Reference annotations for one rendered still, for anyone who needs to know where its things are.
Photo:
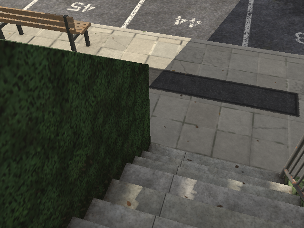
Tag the stairs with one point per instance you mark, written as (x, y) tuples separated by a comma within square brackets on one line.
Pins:
[(171, 188)]

